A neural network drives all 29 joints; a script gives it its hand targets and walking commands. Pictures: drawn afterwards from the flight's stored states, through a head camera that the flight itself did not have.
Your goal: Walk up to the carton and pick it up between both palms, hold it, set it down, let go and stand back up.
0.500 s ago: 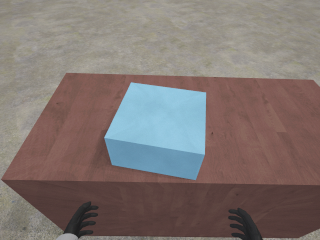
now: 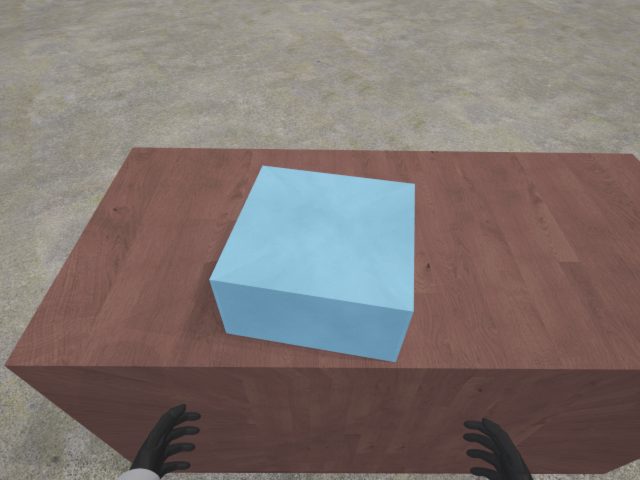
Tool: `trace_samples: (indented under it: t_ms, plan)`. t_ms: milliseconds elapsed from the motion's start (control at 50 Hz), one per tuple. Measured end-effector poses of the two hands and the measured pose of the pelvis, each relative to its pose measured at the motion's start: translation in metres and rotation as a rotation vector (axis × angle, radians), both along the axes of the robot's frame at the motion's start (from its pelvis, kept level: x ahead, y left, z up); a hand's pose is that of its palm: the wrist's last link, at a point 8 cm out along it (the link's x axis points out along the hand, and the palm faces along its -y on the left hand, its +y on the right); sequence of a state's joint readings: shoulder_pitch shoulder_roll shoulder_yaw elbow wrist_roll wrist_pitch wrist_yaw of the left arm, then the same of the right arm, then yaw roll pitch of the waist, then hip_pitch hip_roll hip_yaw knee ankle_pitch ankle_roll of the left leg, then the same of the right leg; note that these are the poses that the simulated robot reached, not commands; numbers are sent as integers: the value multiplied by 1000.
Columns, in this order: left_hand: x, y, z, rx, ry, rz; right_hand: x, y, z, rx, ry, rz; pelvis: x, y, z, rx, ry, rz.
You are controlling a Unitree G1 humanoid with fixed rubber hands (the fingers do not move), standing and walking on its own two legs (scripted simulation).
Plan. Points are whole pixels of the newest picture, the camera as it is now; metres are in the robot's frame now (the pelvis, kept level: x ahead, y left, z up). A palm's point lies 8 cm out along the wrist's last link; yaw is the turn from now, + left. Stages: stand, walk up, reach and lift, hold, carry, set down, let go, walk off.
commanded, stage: stand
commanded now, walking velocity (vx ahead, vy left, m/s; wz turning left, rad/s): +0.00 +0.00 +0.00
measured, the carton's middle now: (323, 256) +0.48 +0.02 -0.02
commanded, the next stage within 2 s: none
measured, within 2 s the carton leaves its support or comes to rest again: neither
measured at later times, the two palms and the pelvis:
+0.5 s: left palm out of the picture +0.05 +0.27 -0.10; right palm out of the picture +0.07 -0.25 -0.11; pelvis -0.03 +0.00 -0.01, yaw +2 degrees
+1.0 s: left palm out of the picture -0.04 +0.27 -0.12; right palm out of the picture +0.01 -0.25 -0.12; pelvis -0.06 +0.01 -0.01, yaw +3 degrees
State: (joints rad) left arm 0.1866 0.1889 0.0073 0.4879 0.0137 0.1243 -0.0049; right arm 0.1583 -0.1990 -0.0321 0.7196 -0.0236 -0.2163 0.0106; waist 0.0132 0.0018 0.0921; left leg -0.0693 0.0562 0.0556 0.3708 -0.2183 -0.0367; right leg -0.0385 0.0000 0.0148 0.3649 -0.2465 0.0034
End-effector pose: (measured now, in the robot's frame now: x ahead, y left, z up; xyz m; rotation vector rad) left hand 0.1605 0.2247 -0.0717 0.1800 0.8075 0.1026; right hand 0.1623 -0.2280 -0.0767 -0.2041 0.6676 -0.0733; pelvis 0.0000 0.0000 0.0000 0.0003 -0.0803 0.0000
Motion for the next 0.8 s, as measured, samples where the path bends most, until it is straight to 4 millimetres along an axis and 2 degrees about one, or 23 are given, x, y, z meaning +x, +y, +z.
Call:
trace_samples:
  t_ms: [60,120,240,320,620,800]
  plan:
    - [0,0,0,0,-7,-3,0,0,0,-3,-2,-1,0,0,0,0,5,1]
    - [-7,8,-3,19,-32,5,-9,-6,-7,-23,75,-20,-1,0,-3,0,34,15]
    - [-42,34,-11,68,-4,52,-37,-26,-16,-65,185,-55,-3,0,-5,1,38,27]
    - [-66,43,-16,81,34,70,-54,-33,-19,-76,217,-65,-9,1,-6,-1,31,31]
    - [-139,46,-34,71,149,77,-124,-20,-37,-56,338,-42,-46,7,-9,-4,22,46]
    - [-172,50,-44,65,204,91,-148,-19,-41,-64,370,-46,-59,10,-11,-6,26,50]
